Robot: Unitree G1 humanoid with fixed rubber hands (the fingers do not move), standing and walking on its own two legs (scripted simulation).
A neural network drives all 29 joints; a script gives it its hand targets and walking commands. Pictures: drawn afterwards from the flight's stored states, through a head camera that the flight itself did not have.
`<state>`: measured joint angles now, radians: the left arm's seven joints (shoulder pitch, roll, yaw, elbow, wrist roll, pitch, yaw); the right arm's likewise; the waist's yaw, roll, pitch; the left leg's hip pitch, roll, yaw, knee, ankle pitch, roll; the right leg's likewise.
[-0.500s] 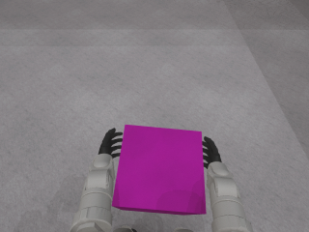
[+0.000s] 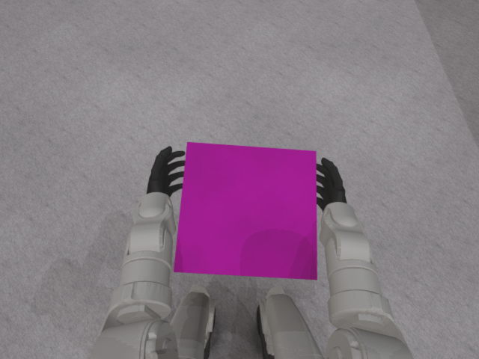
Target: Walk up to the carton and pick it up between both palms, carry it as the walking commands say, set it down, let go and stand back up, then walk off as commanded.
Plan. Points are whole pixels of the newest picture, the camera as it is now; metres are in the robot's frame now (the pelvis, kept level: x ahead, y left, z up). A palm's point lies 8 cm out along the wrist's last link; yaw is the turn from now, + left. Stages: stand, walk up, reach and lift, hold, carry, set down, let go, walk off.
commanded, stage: set down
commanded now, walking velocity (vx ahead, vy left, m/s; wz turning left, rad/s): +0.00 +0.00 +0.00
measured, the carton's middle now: (243, 216) +0.36 -0.01 -0.12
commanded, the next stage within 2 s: none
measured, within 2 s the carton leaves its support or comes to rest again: neither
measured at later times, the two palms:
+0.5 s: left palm (171, 198) +0.41 +0.14 -0.14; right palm (315, 204) +0.39 -0.16 -0.14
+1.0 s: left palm (176, 202) +0.42 +0.15 -0.23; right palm (302, 209) +0.41 -0.15 -0.23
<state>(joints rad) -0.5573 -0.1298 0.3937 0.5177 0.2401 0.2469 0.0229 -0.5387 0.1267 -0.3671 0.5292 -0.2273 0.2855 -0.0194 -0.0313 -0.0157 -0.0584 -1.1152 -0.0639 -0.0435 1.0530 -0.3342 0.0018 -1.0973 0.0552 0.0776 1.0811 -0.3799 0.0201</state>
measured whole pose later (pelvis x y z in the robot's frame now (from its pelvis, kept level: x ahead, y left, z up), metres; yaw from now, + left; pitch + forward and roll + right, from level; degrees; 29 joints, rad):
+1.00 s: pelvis -0.02 +0.00 -0.15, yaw -1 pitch +36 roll -1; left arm -0.84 0.01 0.36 0.71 0.12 0.18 0.08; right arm -0.80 0.00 -0.29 0.71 -0.07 0.21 -0.12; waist 0.00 -0.01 -0.11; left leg -1.80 -0.11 -0.08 1.67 -0.50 -0.04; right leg -1.77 0.13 0.06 1.68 -0.54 0.04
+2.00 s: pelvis -0.06 -0.01 -0.27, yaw -2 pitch +30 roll -1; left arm -1.23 0.16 0.32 0.74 0.00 0.18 0.11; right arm -1.20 -0.14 -0.25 0.73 0.04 0.21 -0.16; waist 0.01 -0.01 0.42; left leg -2.07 -0.15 -0.07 2.07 -0.53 -0.08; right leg -2.04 0.18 0.04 2.08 -0.57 0.07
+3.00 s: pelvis -0.06 +0.00 -0.33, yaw -2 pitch +25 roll -1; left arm -1.38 0.28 0.19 1.03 -0.11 0.15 0.13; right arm -1.35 -0.21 -0.17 0.97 0.09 0.17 -0.16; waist 0.00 0.00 0.51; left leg -2.14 -0.12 -0.03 2.25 -0.54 -0.06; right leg -2.12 0.15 0.02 2.27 -0.59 0.07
